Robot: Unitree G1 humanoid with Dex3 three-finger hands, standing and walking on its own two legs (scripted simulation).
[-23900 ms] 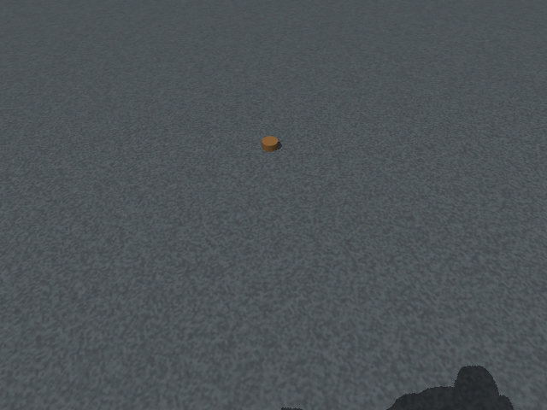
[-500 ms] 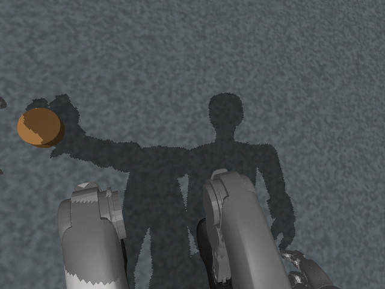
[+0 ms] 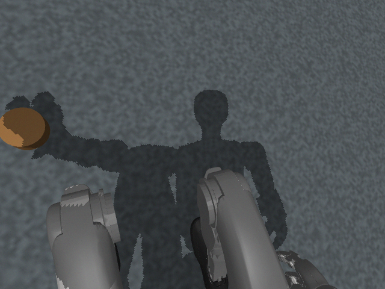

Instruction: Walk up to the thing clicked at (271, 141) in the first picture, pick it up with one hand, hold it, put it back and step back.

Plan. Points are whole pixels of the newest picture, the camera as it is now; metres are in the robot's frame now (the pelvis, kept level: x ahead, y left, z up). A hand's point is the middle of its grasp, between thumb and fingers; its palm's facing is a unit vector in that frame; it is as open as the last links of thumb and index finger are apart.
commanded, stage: rise first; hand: left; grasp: from above
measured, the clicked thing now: (25, 129) +0.46 +0.35 -0.29
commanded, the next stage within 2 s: none
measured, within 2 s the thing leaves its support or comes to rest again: neither
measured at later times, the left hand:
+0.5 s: hand out of the picture +0.41 +0.39 -0.19, palm faces -0.43 -0.14 -0.89, open 14.2 cm
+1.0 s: hand out of the picture +0.41 +0.40 -0.19, palm faces -0.43 -0.14 -0.89, open 14.3 cm
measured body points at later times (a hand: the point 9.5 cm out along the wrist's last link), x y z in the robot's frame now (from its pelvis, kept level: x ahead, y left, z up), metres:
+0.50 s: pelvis +0.00 +0.00 -0.01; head +0.24 +0.12 +0.35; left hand +0.43 +0.39 -0.14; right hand +0.08 -0.27 -0.10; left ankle +0.07 +0.14 -0.28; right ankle +0.09 -0.12 -0.28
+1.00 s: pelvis +0.00 +0.00 +0.00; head +0.24 +0.12 +0.35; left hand +0.43 +0.40 -0.14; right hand +0.09 -0.26 -0.09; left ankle +0.07 +0.14 -0.28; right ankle +0.09 -0.12 -0.28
